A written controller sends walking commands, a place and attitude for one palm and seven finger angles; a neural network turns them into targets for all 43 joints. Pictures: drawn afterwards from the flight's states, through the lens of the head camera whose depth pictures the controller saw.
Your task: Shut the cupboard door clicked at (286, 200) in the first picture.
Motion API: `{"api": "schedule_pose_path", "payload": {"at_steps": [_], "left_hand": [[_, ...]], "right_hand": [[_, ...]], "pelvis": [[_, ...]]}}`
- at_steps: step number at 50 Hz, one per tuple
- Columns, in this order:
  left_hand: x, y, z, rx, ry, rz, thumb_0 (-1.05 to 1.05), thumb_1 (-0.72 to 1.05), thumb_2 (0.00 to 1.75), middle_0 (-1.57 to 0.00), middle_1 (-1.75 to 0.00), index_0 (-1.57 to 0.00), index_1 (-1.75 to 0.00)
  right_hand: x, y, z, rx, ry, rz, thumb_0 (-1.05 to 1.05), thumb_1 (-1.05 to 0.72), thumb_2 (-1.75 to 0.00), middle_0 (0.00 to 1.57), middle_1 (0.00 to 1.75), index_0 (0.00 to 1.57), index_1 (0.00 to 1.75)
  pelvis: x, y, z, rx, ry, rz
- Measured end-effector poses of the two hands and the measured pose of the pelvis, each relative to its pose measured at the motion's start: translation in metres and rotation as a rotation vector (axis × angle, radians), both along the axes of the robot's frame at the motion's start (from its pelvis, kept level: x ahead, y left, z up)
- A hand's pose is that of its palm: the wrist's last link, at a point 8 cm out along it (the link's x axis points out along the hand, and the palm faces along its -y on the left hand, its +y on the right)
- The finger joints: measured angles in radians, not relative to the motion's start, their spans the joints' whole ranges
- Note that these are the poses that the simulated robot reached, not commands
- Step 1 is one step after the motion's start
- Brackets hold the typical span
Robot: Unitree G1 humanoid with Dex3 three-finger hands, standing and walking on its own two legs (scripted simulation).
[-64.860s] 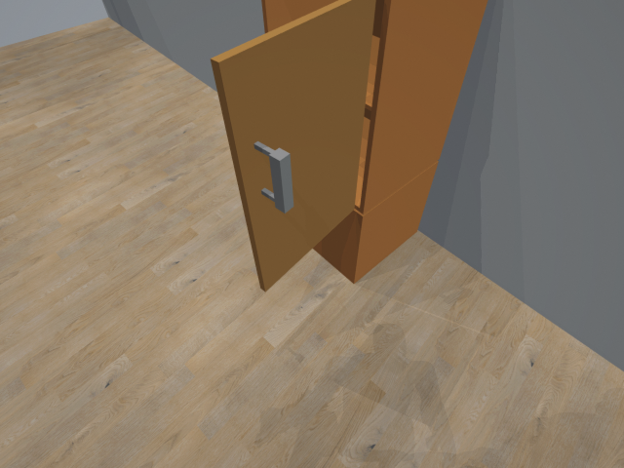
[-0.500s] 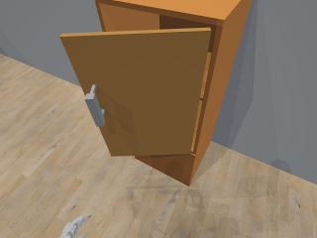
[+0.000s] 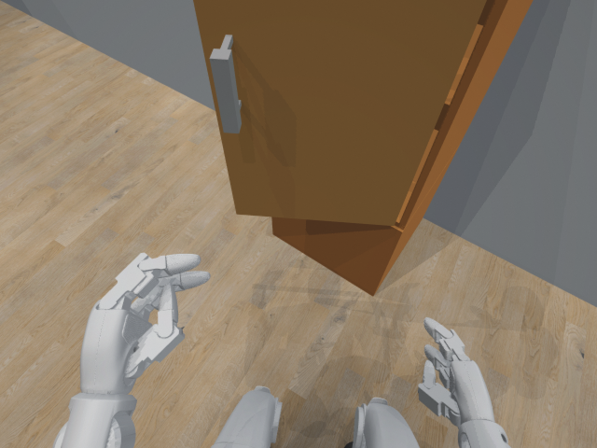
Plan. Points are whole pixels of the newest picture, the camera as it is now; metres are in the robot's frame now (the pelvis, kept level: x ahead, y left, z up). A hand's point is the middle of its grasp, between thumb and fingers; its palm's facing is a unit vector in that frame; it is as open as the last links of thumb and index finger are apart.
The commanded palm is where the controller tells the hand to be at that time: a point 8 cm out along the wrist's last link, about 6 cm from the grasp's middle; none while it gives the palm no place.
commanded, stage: raise the hand and make a fist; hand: left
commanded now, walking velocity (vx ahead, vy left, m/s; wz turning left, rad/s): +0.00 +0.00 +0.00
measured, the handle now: (230, 85) +0.59 +0.18 +0.14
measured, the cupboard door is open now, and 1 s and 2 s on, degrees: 31 31 31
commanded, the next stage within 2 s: bring the fist close to the handle in 1.30 s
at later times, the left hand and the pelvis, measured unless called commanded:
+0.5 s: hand (190, 310) +0.25 +0.15 +0.09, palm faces -0.05 -1.00 -0.06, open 3.2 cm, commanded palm +0.23 +0.23 +0.11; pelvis +0.03 +0.01 +0.03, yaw -1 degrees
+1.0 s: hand (162, 239) +0.29 +0.18 +0.15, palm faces +0.12 -0.99 -0.07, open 3.1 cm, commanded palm +0.26 +0.22 +0.14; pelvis +0.06 -0.02 +0.05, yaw +0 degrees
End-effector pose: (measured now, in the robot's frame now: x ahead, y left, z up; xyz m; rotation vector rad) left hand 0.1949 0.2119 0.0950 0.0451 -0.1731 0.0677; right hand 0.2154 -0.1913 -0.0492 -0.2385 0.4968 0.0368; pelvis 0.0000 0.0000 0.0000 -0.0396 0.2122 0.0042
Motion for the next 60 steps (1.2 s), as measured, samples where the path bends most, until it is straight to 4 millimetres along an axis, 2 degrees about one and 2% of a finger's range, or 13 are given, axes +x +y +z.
{"api": "schedule_pose_path", "payload": {"at_steps": [3,6,9,12,16,21,26,32,35,42,50,56,60], "left_hand": [[0.020,-0.013,0.006,0.013,0.026,-0.109,0.01,0.90,0.91,-0.65,-0.79,-0.64,-0.79],[0.029,-0.019,-0.012,0.003,0.228,-0.166,0.01,0.90,0.90,-0.70,-0.85,-0.70,-0.85],[0.023,-0.008,-0.022,-0.017,0.378,-0.105,0.01,0.90,0.90,-0.76,-0.91,-0.76,-0.91],[0.014,0.013,-0.012,-0.014,0.340,0.024,0.02,0.90,0.90,-0.82,-0.97,-0.81,-0.97],[0.013,0.030,0.016,0.021,0.131,0.102,0.02,0.90,0.90,-0.89,-1.05,-0.88,-1.05],[0.026,0.009,0.014,0.009,0.116,-0.038,0.01,0.91,0.91,-0.98,-1.15,-0.97,-1.15],[0.034,0.000,0.001,0.015,0.288,-0.096,0.01,0.90,0.90,-1.07,-1.25,-1.07,-1.25],[0.041,0.028,0.039,0.026,0.128,0.088,0.02,0.90,0.90,-1.18,-1.37,-1.18,-1.37],[0.048,0.024,0.046,0.028,0.089,0.067,0.01,0.90,0.90,-1.23,-1.42,-1.22,-1.42],[0.062,0.001,0.026,0.018,0.282,-0.085,0.01,0.90,0.90,-1.28,-1.48,-1.28,-1.48],[0.071,0.023,0.061,0.025,0.103,0.054,0.02,0.90,0.90,-1.30,-1.49,-1.29,-1.50],[0.070,-0.001,0.033,-0.008,0.256,-0.084,0.01,0.90,0.90,-1.30,-1.50,-1.29,-1.50],[0.063,0.003,0.033,-0.006,0.248,-0.050,0.01,0.90,0.90,-1.30,-1.50,-1.29,-1.50]], "right_hand": [[-0.029,0.007,-0.012,0.038,0.082,-0.042,0.01,-0.91,-0.90,0.21,0.30,0.20,0.30],[-0.058,0.004,-0.013,0.061,0.164,-0.119,0.01,-0.90,-0.90,0.21,0.30,0.21,0.30],[-0.079,-0.008,-0.006,0.041,0.208,-0.189,0.01,-0.90,-0.90,0.21,0.30,0.21,0.30],[-0.087,-0.024,0.002,-0.009,0.215,-0.216,0.01,-0.90,-0.90,0.21,0.30,0.20,0.30],[-0.079,-0.042,0.004,-0.079,0.202,-0.180,0.01,-0.90,-0.90,0.21,0.30,0.20,0.30],[-0.050,-0.051,0.010,-0.097,0.143,-0.167,0.01,-0.91,-0.90,0.21,0.30,0.20,0.30],[-0.018,-0.044,0.029,-0.056,0.068,-0.186,0.01,-0.91,-0.90,0.21,0.30,0.20,0.30],[0.010,-0.031,0.038,-0.022,0.036,-0.117,0.01,-0.91,-0.90,0.21,0.30,0.20,0.30],[0.018,-0.028,0.034,-0.012,0.049,-0.081,0.01,-0.91,-0.90,0.21,0.30,0.20,0.30],[0.013,-0.039,0.031,-0.003,0.102,-0.127,0.01,-0.91,-0.90,0.21,0.30,0.20,0.30],[-0.003,-0.058,0.029,-0.023,0.150,-0.154,0.01,-0.91,-0.90,0.21,0.30,0.20,0.30],[-0.012,-0.067,0.030,-0.032,0.155,-0.186,0.01,-0.91,-0.90,0.21,0.30,0.20,0.30],[-0.015,-0.069,0.035,-0.039,0.142,-0.201,0.01,-0.91,-0.90,0.21,0.30,0.20,0.30]], "pelvis": [[-0.003,0.004,0.004,-0.001,-0.004,-0.006],[-0.001,0.008,0.014,0.011,-0.014,-0.020],[0.005,0.010,0.025,0.022,-0.020,-0.034],[0.011,0.010,0.030,0.023,-0.019,-0.038],[0.016,0.009,0.027,0.015,-0.010,-0.022],[0.020,0.009,0.025,0.009,-0.009,-0.013],[0.032,0.005,0.035,0.019,-0.015,-0.023],[0.046,-0.003,0.042,0.017,-0.016,-0.011],[0.050,-0.005,0.042,0.014,-0.017,-0.001],[0.057,-0.011,0.050,0.024,-0.028,-0.010],[0.061,-0.018,0.055,0.030,-0.040,-0.007],[0.057,-0.017,0.057,0.037,-0.044,-0.016],[0.054,-0.018,0.057,0.042,-0.052,-0.025]]}}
